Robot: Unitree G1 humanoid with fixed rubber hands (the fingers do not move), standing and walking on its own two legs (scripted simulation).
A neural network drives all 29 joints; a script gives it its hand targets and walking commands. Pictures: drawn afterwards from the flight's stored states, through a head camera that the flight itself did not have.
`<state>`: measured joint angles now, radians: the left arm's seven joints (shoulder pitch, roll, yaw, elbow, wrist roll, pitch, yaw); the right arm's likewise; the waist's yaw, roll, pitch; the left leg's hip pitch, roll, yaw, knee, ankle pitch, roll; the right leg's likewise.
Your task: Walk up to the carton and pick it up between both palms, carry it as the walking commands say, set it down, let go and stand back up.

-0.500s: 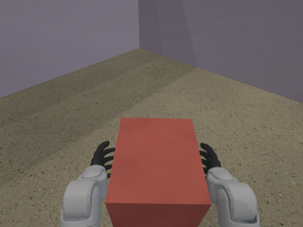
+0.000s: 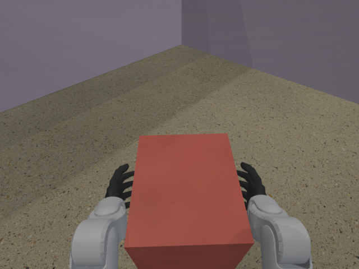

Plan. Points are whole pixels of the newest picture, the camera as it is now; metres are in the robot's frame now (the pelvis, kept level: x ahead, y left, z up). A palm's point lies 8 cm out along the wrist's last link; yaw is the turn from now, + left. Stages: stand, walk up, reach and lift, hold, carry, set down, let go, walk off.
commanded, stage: carry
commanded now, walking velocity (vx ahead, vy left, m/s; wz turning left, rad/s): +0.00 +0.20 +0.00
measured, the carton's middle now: (185, 215) +0.26 +0.00 +0.03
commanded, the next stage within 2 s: none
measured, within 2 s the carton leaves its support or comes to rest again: neither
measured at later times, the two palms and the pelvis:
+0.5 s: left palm (65, 219) +0.20 +0.22 +0.11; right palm (217, 230) +0.19 -0.05 +0.10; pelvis -0.04 +0.10 +0.01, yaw -2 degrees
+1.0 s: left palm out of the picture +0.17 +0.38 +0.10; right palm (120, 250) +0.16 +0.11 +0.10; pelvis -0.08 +0.25 +0.00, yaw -2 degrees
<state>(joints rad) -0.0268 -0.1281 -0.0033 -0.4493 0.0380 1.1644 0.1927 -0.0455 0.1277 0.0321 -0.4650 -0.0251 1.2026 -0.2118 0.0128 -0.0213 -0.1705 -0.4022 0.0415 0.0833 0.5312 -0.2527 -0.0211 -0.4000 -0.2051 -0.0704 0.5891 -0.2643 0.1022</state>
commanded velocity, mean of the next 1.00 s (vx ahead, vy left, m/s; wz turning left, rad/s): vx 0.00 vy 0.20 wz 0.00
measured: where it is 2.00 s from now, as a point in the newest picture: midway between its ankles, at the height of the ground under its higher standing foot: outside the picture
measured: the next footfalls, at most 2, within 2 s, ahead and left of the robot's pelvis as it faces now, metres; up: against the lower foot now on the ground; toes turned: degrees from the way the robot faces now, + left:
right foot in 0.32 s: +0.00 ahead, -0.02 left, +0.00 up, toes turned -10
left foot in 0.72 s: +0.02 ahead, +0.32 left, +0.00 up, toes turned +5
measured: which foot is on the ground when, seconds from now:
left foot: down 0.00-0.34, up 0.36-0.70, down 0.72-1.00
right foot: down 0.00-0.02, up 0.04-0.30, down 0.32-0.72, up 0.74-1.00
